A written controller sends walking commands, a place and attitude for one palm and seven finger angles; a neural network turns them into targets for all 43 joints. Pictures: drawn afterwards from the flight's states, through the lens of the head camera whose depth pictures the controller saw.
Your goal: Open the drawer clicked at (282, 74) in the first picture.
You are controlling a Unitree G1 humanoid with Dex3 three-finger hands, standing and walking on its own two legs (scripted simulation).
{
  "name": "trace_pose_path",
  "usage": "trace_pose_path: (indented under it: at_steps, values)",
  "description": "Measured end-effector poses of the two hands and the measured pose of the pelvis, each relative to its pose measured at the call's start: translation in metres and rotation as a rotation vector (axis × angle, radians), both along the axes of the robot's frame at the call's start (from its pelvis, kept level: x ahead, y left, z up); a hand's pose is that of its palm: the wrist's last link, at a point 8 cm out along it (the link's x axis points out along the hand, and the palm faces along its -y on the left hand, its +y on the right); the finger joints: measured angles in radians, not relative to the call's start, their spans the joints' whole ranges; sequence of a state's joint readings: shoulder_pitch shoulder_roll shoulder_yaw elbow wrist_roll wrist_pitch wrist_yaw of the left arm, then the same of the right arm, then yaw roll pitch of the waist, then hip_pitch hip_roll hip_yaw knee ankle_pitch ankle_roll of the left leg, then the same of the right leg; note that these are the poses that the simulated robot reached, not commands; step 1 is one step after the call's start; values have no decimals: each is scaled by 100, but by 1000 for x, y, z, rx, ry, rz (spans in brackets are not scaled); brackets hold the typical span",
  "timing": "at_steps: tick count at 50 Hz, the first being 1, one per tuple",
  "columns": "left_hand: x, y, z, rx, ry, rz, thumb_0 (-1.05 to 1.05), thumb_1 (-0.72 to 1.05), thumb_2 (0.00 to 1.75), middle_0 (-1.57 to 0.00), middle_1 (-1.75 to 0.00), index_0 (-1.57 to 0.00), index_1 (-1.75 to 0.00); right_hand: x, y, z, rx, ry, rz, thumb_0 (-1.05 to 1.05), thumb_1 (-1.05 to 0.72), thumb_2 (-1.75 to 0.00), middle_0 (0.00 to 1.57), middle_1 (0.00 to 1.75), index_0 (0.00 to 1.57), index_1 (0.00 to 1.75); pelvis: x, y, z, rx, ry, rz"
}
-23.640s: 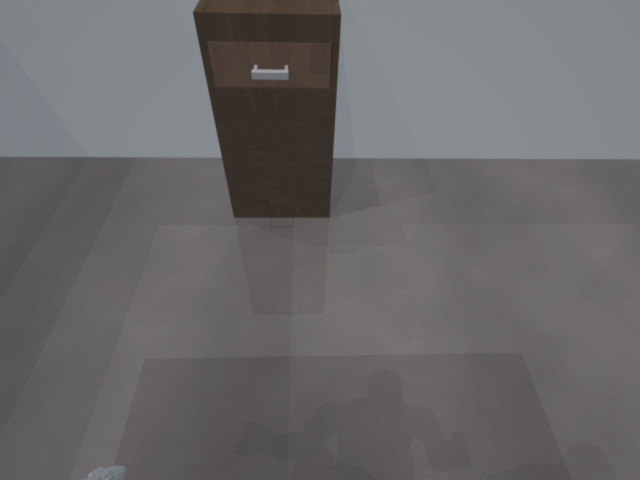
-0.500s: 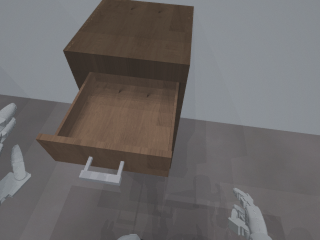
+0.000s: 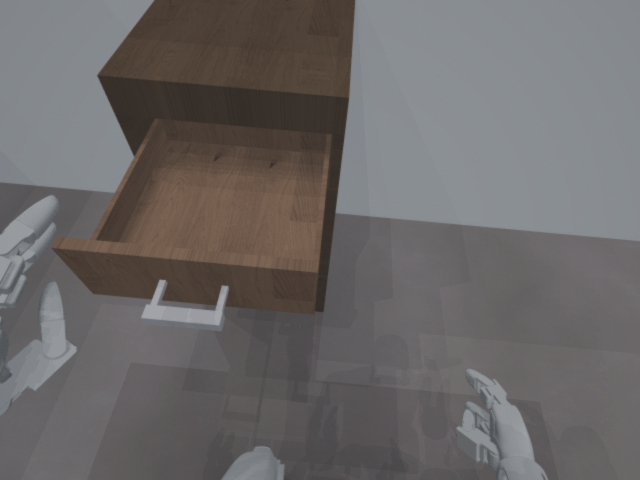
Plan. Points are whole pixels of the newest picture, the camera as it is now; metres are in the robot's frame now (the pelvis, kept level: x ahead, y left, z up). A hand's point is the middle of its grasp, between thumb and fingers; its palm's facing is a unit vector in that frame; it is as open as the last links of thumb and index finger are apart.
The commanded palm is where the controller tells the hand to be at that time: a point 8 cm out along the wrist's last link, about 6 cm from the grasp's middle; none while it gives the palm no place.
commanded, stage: step back with the hand held close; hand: left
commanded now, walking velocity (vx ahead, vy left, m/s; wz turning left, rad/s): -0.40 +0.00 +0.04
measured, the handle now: (188, 304) +0.36 +0.22 -0.07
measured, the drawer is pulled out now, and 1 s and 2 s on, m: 0.30 0.30 0.30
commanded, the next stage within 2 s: stop stepping back and stand still in 0.24 s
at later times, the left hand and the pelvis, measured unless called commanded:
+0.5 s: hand out of the picture +0.06 +0.17 +0.17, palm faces +0.25 -0.82 -0.51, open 7.4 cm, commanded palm -0.01 +0.23 +0.19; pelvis -0.14 -0.05 +0.00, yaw -1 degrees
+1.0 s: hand out of the picture -0.02 +0.18 +0.17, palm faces +0.40 -0.80 -0.45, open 7.4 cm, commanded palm -0.08 +0.23 +0.19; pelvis -0.20 -0.06 +0.00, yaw +2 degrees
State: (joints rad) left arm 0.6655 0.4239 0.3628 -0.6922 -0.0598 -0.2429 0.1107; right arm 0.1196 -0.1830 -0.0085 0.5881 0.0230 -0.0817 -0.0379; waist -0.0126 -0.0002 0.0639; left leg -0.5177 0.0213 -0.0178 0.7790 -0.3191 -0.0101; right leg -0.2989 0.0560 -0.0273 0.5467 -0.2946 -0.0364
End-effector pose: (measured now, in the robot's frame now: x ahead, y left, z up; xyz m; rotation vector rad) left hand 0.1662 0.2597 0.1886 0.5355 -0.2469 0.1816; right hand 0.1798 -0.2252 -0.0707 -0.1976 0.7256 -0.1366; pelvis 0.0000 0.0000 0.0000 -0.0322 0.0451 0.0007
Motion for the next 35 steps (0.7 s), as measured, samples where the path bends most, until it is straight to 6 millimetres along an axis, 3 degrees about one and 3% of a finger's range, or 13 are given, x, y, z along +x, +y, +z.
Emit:
trace_pose_path:
  at_steps: [5, 9, 14, 19, 24, 29, 35]
  values:
    - [-15, 17, -4, 4, 11, 63, 2, 89, 90, -21, -31, -22, -30, -20, -10, 9, -65, 30, -44, 1, -90, -90, 21, 30, 20, 30, -12, 4, 3, 12, 20, 17]
    - [-31, 24, -10, 2, 27, 75, 2, 89, 90, -21, -31, -22, -30, -35, -8, 12, -66, 23, -26, 1, -90, -90, 20, 30, 20, 30, -35, 3, 4, 39, 16, 5]
    - [-62, 3, -2, -21, 34, 42, 2, 89, 90, -21, -31, -22, -30, -64, 0, 15, -18, -21, 17, 1, -90, -90, 20, 30, 20, 30, -65, -5, 9, 19, 8, -23]
    - [-96, -23, 9, 13, -3, 10, 2, 89, 90, -21, -31, -22, -30, -101, -6, 4, 35, -32, 41, 1, -90, -90, 21, 30, 20, 30, -102, -24, 4, 16, 4, -33]
    - [-136, -44, 7, 40, 32, 36, 2, 89, 90, -21, -31, -22, -30, -149, -32, -12, 75, 14, 8, 1, -90, -90, 21, 30, 20, 30, -139, -44, 1, 21, -25, -17]
    - [-167, -46, 5, 0, 67, 114, 2, 89, 90, -21, -31, -22, -30, -203, -67, -7, 28, 97, -77, 1, -90, -90, 21, 30, 20, 30, -154, -54, 13, 76, -27, -13]
    - [-189, -43, -3, -23, 45, 148, 2, 89, 90, -21, -31, -22, -30, -237, -99, -1, -79, 95, -87, 1, -90, -90, 21, 30, 20, 30, -169, -54, 11, 50, -14, 30]
